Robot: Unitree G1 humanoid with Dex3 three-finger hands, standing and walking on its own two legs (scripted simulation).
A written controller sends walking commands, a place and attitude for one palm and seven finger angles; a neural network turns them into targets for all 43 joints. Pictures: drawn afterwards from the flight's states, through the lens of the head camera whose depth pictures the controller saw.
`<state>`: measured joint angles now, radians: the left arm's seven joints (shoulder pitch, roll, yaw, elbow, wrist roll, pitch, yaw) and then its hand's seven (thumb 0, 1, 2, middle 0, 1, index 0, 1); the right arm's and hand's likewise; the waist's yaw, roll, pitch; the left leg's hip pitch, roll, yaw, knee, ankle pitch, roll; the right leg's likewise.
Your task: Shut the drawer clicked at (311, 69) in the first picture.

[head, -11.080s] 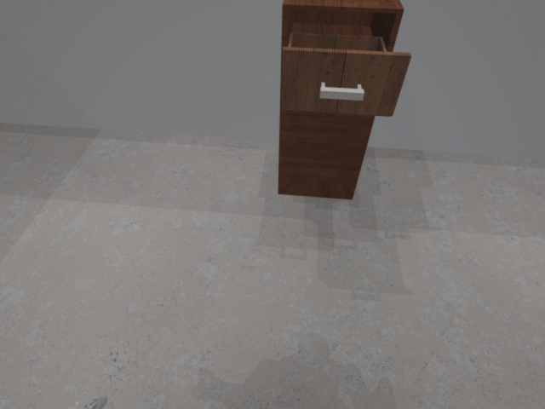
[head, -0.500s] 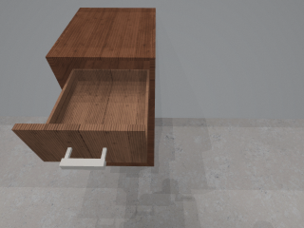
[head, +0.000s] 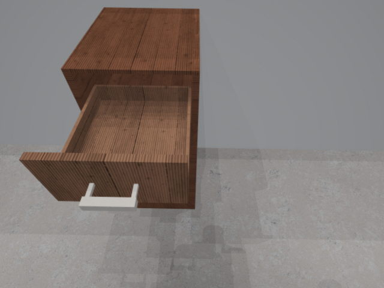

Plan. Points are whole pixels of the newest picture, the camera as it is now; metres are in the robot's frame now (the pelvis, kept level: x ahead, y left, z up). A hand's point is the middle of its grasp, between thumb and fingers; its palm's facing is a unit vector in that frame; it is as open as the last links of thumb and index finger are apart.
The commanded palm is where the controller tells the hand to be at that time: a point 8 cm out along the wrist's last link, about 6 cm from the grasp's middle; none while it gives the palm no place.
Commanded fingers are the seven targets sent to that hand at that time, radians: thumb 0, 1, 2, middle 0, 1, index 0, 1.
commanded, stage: raise the hand and make a fist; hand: left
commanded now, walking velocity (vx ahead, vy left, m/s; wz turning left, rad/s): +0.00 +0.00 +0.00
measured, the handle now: (111, 195) +0.30 +0.20 +0.01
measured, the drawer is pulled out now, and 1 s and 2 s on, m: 0.30 0.30 0.30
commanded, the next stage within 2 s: bring the fist close to the handle in 1.86 s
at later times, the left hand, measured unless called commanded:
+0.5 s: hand out of the picture +0.12 +0.16 -0.01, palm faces +0.11 -0.99 +0.00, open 5.5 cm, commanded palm +0.10 +0.20 -0.01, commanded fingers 0.00 0.90 0.90 -0.76 -0.91 -0.76 -0.91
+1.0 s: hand (107, 272) +0.14 +0.15 +0.05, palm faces +0.07 -1.00 -0.04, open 3.2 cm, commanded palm +0.09 +0.20 +0.06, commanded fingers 0.00 0.90 0.90 -1.26 -1.45 -1.26 -1.45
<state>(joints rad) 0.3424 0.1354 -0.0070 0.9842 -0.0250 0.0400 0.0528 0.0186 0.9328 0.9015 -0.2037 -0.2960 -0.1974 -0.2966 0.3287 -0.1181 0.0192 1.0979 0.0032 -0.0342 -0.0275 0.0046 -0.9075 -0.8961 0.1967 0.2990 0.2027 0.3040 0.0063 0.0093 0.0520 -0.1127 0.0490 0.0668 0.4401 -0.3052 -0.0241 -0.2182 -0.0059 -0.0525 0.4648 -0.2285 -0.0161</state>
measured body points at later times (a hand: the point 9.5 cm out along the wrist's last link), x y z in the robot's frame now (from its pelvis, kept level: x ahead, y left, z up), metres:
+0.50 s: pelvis -0.04 +0.01 -0.08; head +0.00 +0.02 +0.37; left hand +0.11 +0.21 -0.01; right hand +0.23 -0.18 -0.10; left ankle -0.05 +0.13 -0.74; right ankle +0.01 -0.11 -0.74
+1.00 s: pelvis -0.02 +0.01 -0.06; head +0.01 +0.01 +0.39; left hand +0.13 +0.21 +0.05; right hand +0.17 -0.23 -0.11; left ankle -0.05 +0.13 -0.74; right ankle +0.01 -0.11 -0.74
